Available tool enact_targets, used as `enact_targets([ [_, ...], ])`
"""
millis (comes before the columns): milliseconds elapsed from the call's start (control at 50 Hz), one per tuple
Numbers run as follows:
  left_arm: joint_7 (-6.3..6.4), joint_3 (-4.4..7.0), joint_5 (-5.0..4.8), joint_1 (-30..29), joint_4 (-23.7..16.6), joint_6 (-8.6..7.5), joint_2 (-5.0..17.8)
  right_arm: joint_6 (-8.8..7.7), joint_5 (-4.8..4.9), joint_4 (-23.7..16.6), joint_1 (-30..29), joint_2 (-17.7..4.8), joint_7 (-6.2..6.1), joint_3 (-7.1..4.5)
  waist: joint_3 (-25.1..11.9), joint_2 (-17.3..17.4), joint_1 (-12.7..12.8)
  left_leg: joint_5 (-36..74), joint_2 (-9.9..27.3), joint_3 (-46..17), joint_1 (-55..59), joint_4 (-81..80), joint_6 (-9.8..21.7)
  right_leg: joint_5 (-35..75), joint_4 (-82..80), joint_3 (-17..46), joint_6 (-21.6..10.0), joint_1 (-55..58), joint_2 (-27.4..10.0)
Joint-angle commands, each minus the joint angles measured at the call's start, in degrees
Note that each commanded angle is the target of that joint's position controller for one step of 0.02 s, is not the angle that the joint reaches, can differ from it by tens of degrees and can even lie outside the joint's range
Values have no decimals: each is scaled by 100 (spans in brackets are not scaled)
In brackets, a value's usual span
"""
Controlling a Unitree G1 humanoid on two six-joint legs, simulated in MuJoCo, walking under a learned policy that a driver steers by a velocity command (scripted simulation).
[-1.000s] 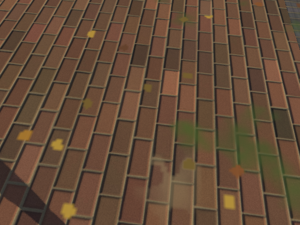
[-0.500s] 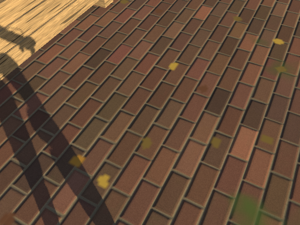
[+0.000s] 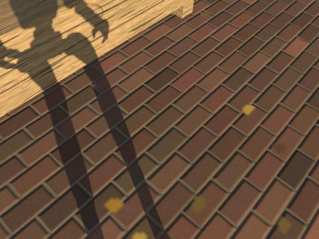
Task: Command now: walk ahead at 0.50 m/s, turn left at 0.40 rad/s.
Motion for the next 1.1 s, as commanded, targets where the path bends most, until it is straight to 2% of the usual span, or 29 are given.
enact_targets([
  [20,0,84,47,103,-263,43,350,-153,-16,-310,-213,-849,-120,-207,-431,480,153,1658,1400,-1144,209,-1063,1047,881,-761,-80,206,-208,-76],
  [80,-51,6,6,-516,-377,14,188,-144,10,-110,22,-888,-157,-195,-269,549,-131,1154,1161,-765,66,-1067,757,2095,-2047,-161,191,132,118],
  [140,-123,-3,-77,-1007,-511,-35,219,-154,47,125,369,-972,-147,-202,-69,551,-355,658,1371,-940,294,-1063,721,2484,-2673,-144,76,226,252],
  [180,-175,19,-77,-1173,-595,-68,299,-124,68,260,535,-963,-153,-203,16,566,-391,794,1596,-1123,824,-828,701,2219,-2935,-77,-82,-45,274],
  [240,-225,64,-61,-993,-602,-95,404,-37,54,392,591,-992,-183,-226,-27,707,-234,1549,1848,-1302,1443,-443,556,1482,-3134,-114,-351,31,353],
  [260,-215,101,-52,-735,-548,-104,471,-11,54,396,518,-1018,-186,-233,-164,764,-77,2288,1793,-1252,1511,-150,480,1238,-3200,-245,-461,427,475],
  [280,-180,191,-35,-136,-385,-112,608,15,38,386,418,-983,-186,-210,-556,709,263,3221,1546,-1048,1450,541,358,1341,-3355,-434,-622,1304,645],
  [300,-152,275,-6,750,-202,-110,848,27,-36,313,362,-843,-194,-132,-1332,550,661,3110,1263,-731,925,1729,174,1692,-3068,-121,-911,2728,255],
  [320,-141,405,72,1463,-80,-85,1340,-45,-9,233,1057,-445,-175,-8,-2325,-635,581,1203,472,-313,-1079,3875,-293,1019,-3143,2119,-1824,5027,-1002],
  [340,-195,341,-64,1647,62,-37,1059,-122,-33,293,1113,-447,-161,30,-2535,-1485,594,-2225,14,-417,-2170,5001,-529,570,-4106,3955,-2201,5536,-1520],
  [360,-187,227,-149,1222,-45,-6,754,-183,39,190,606,-902,-129,-77,-1724,-883,621,-2180,369,-578,-2709,5446,-537,518,-4214,3595,-1986,4977,-1429],
  [380,-156,188,-82,782,-173,45,639,-226,67,77,117,-916,-123,-73,-1128,-336,546,-1820,595,-405,-2696,5375,-567,1410,-4183,2789,-1830,4173,-1207],
  [400,-148,150,-46,509,-206,79,540,-248,-22,2,-186,-859,-131,-72,-628,52,413,-1586,753,-242,-2612,5019,-622,2690,-4192,2113,-1764,3375,-969],
  [420,-130,118,-10,427,-225,72,453,-237,-120,-21,-201,-828,-152,-96,-611,92,260,-1406,919,-250,-2279,4627,-660,3632,-4193,1730,-1700,2956,-808],
  [440,-116,110,9,383,-222,81,444,-211,-142,-30,-121,-704,-168,-75,-638,-23,138,-1326,933,-232,-1996,4317,-736,4204,-4244,1509,-1689,2707,-641],
  [500,-37,221,-21,360,-174,134,738,-84,-115,-15,-27,-443,-263,-4,-820,-268,-10,-1122,768,-83,-1649,3307,-969,5035,-4263,1073,-1754,2339,-470],
  [540,40,295,-95,399,-151,240,895,-24,-119,-28,-216,-441,-293,7,-978,-278,27,-507,640,-73,-1386,2705,-1038,4757,-4207,943,-1641,2175,-349],
  [580,108,314,-162,480,-122,358,900,24,-93,-63,-530,-445,-283,3,-1009,-330,117,85,513,-110,-1162,2181,-1066,4149,-4147,927,-1449,2029,-207],
  [660,201,335,-169,630,-106,569,871,17,-41,-213,-1132,-502,-211,-25,-873,-462,280,205,360,-278,-997,1348,-1047,2821,-3934,1419,-1293,2092,-167],
  [720,249,325,-180,369,-245,649,790,-99,-29,-159,-938,-655,-170,-116,-784,-592,45,410,379,-338,-494,296,-864,2008,-3502,1939,-1072,2198,-31],
  [740,255,285,-174,361,-295,648,649,-150,-72,-127,-792,-765,-188,-156,-827,-491,-19,1046,658,-413,11,-206,-691,1602,-3167,1915,-855,2039,201],
  [760,239,182,-81,551,-365,628,311,-148,-170,-153,-545,-1098,-250,-227,-1312,285,44,1755,1765,-1254,960,-148,-255,104,-2178,1493,-604,1494,555],
  [780,219,110,-86,1198,-451,606,92,-30,-248,-125,-531,-1315,-278,-288,-1476,1622,387,1687,2774,-2682,1741,-225,648,-2398,-1218,624,-353,210,1277],
  [800,201,191,-103,1259,-397,584,524,9,-154,-87,-409,-1051,-251,-262,-1406,1581,223,152,3000,-3291,1701,-493,949,-2199,-260,470,-203,-366,867],
  [820,191,296,-163,948,-373,601,825,-7,-98,-121,-464,-754,-245,-182,-1059,1133,74,-1151,2648,-2819,1454,-646,768,-1661,139,456,-141,-599,644],
  [860,195,349,-121,739,-392,678,818,-2,-18,-106,-793,-685,-261,-147,-656,1102,123,-1721,2208,-2058,969,-860,431,-1049,356,263,26,-753,427],
  [900,112,280,-126,608,-474,646,557,-38,-66,-31,-740,-733,-295,-157,-446,1146,62,-1445,1999,-1450,566,-1124,409,-580,301,42,94,-627,316],
  [1020,-45,151,-130,100,-765,500,227,-170,-31,138,-546,-993,-234,-281,-523,917,-128,-743,2134,-523,589,-1321,517,146,-1061,-173,-1,-191,78],
  [1100,-100,142,-139,-43,-856,514,286,-185,51,258,-493,-1173,-99,-360,-418,914,-151,-658,2203,-66,444,-1253,448,203,-1896,-428,-183,451,148],
])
